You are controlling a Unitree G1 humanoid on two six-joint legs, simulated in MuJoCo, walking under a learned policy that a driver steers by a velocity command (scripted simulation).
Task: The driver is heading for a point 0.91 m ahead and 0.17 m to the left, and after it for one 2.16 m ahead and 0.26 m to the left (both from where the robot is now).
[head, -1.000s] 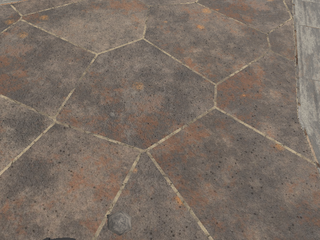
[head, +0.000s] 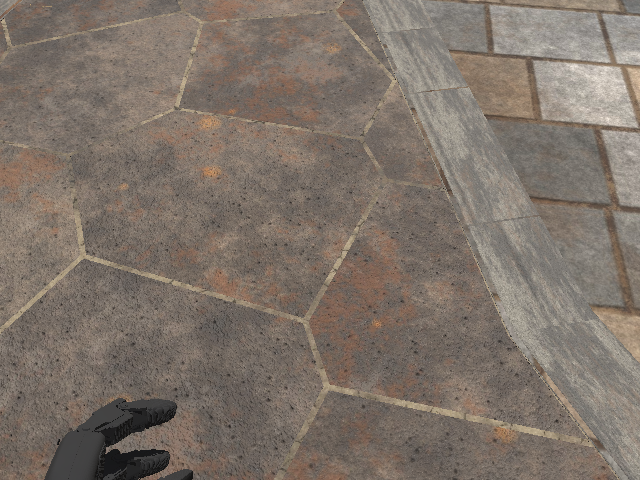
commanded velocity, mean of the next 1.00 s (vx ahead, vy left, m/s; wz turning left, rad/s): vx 0.50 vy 0.00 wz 0.25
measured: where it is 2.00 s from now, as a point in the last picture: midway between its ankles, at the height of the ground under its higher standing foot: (212, 245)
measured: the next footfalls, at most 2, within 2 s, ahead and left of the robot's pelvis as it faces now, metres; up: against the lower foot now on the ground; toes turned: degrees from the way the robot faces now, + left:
right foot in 0.02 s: +0.17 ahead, -0.13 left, +0.00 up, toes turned +2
left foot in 0.52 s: +0.40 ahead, +0.19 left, +0.00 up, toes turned +21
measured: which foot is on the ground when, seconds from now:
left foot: down 0.00-0.04, up 0.06-0.50, down 0.52-1.00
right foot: up 0.00-0.00, down 0.02-0.54, up 0.56-1.00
